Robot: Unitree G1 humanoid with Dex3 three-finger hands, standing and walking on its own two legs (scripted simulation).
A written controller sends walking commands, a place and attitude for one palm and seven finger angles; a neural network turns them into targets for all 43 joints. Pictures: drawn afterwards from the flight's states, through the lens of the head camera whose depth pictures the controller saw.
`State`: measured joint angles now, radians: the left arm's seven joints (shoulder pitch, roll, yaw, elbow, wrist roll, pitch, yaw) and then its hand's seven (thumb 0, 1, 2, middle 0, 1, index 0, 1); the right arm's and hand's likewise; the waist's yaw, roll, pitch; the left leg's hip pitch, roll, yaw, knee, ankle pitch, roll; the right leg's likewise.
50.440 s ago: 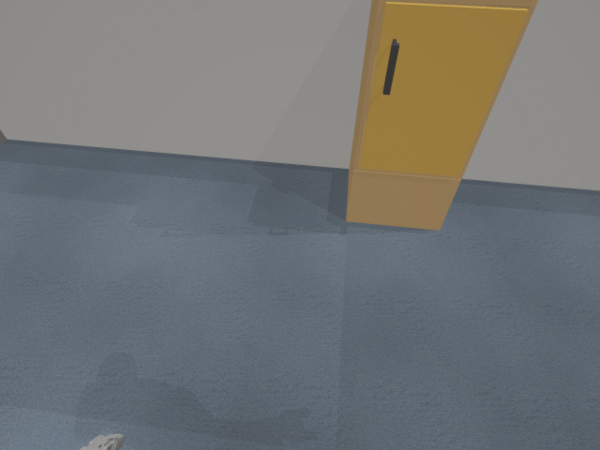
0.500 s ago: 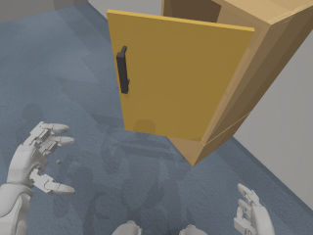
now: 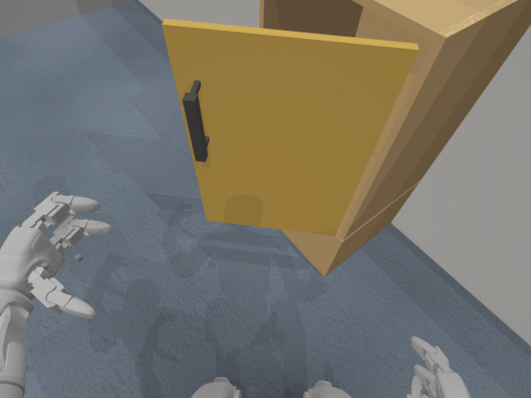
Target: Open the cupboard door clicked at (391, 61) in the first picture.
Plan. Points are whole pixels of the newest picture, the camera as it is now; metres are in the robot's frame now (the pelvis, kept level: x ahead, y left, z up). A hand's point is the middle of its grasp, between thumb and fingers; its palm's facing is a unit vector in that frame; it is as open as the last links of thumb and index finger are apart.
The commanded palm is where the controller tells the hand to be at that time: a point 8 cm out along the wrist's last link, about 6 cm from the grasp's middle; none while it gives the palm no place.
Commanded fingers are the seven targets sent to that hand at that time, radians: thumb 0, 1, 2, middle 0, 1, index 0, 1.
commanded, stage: raise the hand with hooked fingers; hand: left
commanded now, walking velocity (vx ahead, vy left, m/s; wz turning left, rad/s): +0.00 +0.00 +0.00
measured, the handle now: (199, 123) +0.58 +0.16 +0.04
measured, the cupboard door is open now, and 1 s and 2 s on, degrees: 45 45 45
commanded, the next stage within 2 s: move the hooked fingers beside the handle in 0.30 s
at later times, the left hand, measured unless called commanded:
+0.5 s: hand (83, 263) +0.28 +0.26 +0.06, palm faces -0.05 -1.00 -0.04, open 14.0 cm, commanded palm +0.27 +0.31 +0.06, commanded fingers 0.00 -0.50 0.30 -0.30 -1.20 -0.30 -1.20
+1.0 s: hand (121, 207) +0.37 +0.24 +0.05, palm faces -0.07 -1.00 -0.03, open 14.0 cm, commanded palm +0.35 +0.29 +0.05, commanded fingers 0.00 -0.50 0.30 -0.30 -1.20 -0.30 -1.20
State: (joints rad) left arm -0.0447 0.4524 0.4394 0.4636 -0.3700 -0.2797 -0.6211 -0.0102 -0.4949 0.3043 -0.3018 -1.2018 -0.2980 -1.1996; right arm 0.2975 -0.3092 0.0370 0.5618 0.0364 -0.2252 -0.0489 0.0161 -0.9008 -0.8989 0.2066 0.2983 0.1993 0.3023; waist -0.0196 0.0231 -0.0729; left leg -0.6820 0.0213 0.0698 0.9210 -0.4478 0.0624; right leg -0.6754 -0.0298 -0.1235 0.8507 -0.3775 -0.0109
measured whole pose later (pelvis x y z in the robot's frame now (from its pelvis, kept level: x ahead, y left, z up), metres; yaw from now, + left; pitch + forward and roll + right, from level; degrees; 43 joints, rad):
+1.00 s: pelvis +0.00 -0.02 -0.01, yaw -1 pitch +15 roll -2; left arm -0.37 0.49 0.44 0.76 -0.29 -0.33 -0.57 -0.01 -0.50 0.30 -0.30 -1.20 -0.30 -1.20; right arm 0.34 -0.31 0.04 0.59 0.04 -0.15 -0.06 0.01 -0.90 -0.90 0.21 0.30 0.20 0.30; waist -0.06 0.02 -0.07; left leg -0.75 0.03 0.07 0.94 -0.45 0.04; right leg -0.76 -0.02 -0.12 0.89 -0.39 -0.03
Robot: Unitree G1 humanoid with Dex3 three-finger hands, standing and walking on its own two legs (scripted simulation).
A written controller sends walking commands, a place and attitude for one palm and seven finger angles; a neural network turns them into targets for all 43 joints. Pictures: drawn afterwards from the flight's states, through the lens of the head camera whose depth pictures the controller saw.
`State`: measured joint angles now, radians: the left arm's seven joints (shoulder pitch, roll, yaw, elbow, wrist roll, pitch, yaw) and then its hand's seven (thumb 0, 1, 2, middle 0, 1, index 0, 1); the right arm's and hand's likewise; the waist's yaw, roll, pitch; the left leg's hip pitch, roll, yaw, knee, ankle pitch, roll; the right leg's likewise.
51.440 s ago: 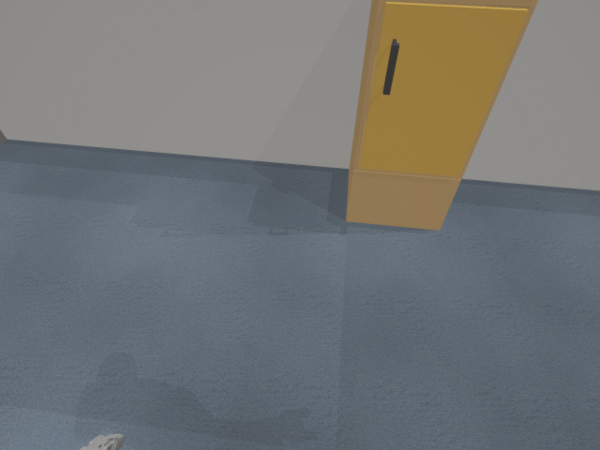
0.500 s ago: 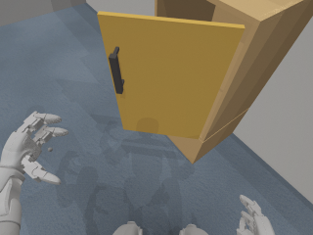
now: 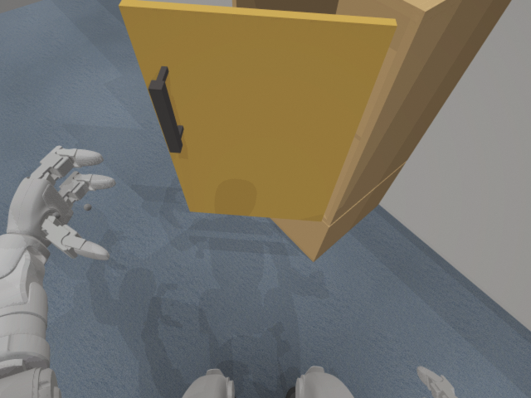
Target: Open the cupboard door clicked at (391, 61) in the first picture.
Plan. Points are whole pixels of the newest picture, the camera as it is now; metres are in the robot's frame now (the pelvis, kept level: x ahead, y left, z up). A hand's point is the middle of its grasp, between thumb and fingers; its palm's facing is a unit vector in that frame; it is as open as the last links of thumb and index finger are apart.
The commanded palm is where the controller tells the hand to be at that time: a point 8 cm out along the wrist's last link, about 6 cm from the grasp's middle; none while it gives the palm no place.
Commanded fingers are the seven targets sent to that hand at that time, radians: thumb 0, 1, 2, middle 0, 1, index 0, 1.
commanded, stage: move the hooked fingers beside the handle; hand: left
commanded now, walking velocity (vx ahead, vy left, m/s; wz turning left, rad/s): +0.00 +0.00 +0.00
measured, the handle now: (170, 112) +0.58 +0.18 +0.04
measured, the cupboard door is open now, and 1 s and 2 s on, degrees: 45 45 44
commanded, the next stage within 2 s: slide the fingers in behind the handle in 1.80 s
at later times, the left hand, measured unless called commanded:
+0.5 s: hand (111, 163) +0.45 +0.25 +0.05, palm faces -0.08 -1.00 -0.01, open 14.0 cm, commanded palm +0.44 +0.30 +0.05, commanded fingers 0.00 -0.50 0.30 -0.30 -1.20 -0.30 -1.20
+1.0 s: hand (134, 123) +0.53 +0.23 +0.06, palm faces -0.08 -1.00 -0.02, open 14.0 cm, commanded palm +0.52 +0.28 +0.05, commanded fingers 0.00 -0.50 0.30 -0.30 -1.20 -0.30 -1.20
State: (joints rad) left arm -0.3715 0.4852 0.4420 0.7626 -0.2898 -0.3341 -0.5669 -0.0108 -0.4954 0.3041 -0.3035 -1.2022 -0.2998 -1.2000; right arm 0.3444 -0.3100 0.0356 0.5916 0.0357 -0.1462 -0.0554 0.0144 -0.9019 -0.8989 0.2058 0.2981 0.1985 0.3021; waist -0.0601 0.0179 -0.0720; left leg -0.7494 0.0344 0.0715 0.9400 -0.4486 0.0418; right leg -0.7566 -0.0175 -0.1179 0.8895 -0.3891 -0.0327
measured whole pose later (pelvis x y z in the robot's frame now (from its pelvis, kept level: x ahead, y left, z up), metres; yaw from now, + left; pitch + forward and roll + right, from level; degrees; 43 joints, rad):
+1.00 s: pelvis +0.00 +0.02 -0.02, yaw -2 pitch +24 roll -4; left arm -0.99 0.69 0.48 1.24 -0.09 -0.37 -0.44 -0.01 -0.50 0.30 -0.30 -1.20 -0.30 -1.20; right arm 0.41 -0.30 0.06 0.61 -0.01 0.05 -0.02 0.01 -0.90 -0.90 0.21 0.30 0.20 0.30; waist -0.21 0.03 -0.07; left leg -1.00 0.06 0.07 1.06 -0.49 0.06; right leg -0.99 0.00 -0.12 0.96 -0.39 -0.01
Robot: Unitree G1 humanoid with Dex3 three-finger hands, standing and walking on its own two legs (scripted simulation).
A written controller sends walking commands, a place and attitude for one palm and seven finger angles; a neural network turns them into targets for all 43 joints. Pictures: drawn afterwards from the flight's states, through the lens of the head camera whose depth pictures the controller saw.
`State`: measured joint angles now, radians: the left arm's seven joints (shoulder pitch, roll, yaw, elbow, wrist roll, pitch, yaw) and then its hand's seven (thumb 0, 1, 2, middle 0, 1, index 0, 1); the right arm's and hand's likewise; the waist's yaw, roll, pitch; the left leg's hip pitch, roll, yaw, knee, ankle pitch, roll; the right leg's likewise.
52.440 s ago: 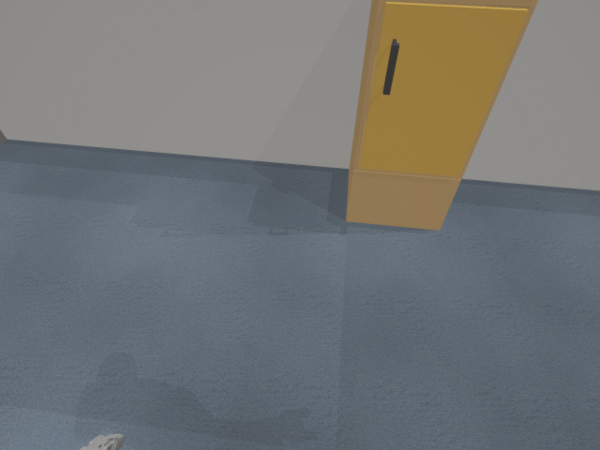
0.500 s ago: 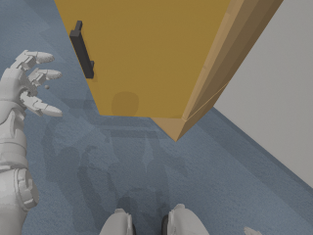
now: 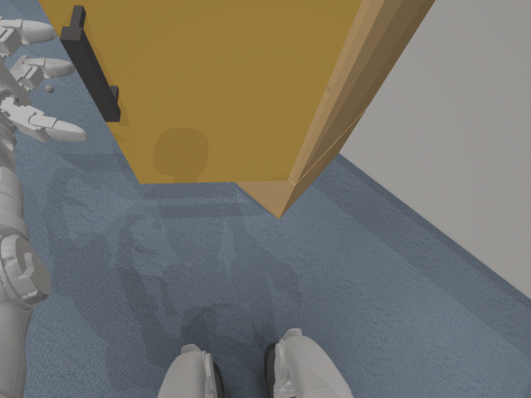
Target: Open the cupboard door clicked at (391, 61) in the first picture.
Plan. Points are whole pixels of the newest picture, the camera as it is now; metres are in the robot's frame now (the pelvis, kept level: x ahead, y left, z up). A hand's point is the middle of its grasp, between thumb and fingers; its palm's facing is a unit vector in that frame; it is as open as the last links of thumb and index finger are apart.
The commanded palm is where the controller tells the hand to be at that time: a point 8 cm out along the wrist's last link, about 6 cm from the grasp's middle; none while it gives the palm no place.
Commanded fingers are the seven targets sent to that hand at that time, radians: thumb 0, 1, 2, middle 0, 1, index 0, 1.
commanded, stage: move the hooked fingers beside the handle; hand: left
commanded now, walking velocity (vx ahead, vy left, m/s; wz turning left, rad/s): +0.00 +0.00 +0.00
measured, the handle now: (97, 70) +0.57 +0.18 +0.06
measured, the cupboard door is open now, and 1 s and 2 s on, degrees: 45 44 44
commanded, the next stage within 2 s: slide the fingers in behind the handle in 0.80 s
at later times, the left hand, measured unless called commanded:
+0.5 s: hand (54, 94) +0.53 +0.23 +0.07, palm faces -0.05 -1.00 -0.01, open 14.0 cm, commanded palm +0.51 +0.27 +0.07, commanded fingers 0.00 -0.50 0.30 -0.30 -1.20 -0.30 -1.20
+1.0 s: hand (46, 99) +0.52 +0.24 +0.07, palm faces -0.05 -1.00 +0.00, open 14.0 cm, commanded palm +0.50 +0.28 +0.07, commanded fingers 0.00 -0.50 0.30 -0.30 -1.20 -0.30 -1.20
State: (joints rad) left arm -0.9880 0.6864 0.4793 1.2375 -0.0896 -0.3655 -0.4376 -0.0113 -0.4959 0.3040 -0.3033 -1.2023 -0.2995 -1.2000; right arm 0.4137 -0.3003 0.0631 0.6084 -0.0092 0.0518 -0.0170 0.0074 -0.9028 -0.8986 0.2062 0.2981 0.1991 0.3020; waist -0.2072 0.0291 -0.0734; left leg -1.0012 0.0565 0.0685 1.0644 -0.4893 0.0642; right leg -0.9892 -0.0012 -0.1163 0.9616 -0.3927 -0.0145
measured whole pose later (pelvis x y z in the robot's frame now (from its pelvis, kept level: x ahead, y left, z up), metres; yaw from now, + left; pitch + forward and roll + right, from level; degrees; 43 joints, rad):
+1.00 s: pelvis +0.01 +0.00 +0.00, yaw +0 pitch +24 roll -4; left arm -0.91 0.69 0.47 1.20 -0.12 -0.35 -0.48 -0.01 -0.50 0.30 -0.30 -1.20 -0.30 -1.20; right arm 0.41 -0.30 0.06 0.59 0.00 0.10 -0.01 0.01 -0.90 -0.90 0.21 0.30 0.20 0.30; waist -0.19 0.02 -0.08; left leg -0.97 0.07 0.06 1.05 -0.50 0.06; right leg -0.96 0.01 -0.12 0.93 -0.40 -0.02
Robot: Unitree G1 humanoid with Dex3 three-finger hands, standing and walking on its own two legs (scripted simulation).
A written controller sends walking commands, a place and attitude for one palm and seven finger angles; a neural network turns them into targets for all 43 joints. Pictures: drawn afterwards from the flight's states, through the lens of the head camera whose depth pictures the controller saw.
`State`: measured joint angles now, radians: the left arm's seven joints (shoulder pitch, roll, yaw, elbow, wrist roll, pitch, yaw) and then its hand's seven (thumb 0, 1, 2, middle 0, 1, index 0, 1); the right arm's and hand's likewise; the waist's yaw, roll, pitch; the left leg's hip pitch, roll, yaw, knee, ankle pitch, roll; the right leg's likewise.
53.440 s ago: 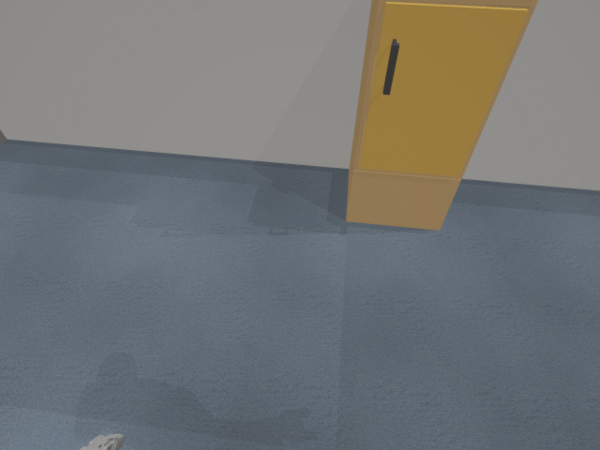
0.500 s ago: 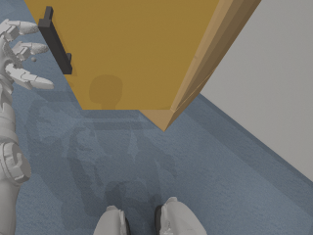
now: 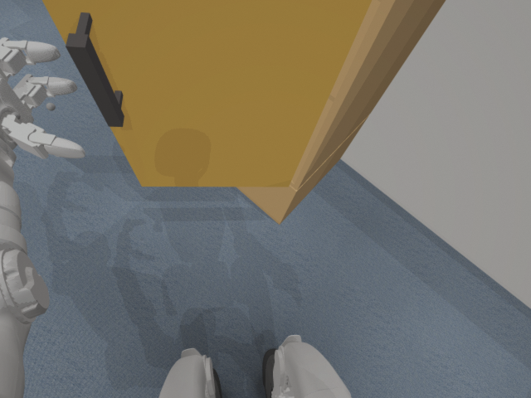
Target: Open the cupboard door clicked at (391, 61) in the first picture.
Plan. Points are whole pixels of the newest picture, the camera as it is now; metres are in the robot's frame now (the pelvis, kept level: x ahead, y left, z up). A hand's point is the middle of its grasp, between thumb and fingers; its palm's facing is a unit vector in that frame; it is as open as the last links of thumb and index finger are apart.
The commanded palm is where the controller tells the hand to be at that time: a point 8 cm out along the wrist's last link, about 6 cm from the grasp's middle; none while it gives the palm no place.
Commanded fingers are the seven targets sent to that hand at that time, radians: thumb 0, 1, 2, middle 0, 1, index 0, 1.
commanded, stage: slide the fingers in behind the handle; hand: left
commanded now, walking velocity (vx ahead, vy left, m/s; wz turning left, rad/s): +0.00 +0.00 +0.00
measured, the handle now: (102, 75) +0.56 +0.19 +0.06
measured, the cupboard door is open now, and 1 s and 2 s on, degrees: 44 44 46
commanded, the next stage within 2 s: close the thumb around the handle in 1.50 s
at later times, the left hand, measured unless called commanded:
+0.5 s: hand (82, 106) +0.51 +0.21 +0.06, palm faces -0.04 -1.00 -0.02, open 14.0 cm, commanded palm +0.48 +0.25 +0.06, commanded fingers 0.00 -0.50 0.30 -0.30 -1.20 -0.30 -1.20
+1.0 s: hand (111, 108) +0.50 +0.17 +0.07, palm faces -0.03 -1.00 -0.02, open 13.9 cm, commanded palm +0.48 +0.21 +0.06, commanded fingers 0.00 -0.50 0.30 -0.30 -1.20 -0.30 -1.20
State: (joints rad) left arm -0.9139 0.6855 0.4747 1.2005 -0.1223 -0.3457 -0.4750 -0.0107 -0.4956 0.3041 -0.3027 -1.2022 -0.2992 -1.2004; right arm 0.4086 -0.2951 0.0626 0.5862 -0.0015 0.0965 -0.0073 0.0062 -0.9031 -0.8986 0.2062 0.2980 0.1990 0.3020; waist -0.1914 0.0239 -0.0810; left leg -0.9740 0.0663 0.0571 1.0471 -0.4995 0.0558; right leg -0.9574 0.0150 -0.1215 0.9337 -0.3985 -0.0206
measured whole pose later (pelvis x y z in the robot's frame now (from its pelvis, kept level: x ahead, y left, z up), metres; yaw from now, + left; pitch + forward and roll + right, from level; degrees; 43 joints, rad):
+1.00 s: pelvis -0.01 -0.01 +0.00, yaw +0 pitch +22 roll -3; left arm -0.90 0.49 0.39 1.17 -0.08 -0.40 -0.26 -0.01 -0.50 0.30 -0.30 -1.20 -0.30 -1.20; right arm 0.40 -0.28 0.04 0.60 -0.01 0.07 0.02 0.01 -0.90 -0.90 0.20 0.30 0.20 0.30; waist -0.18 0.04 -0.09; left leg -0.94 0.06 0.07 1.04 -0.49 0.05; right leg -0.95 0.01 -0.11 0.96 -0.40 -0.03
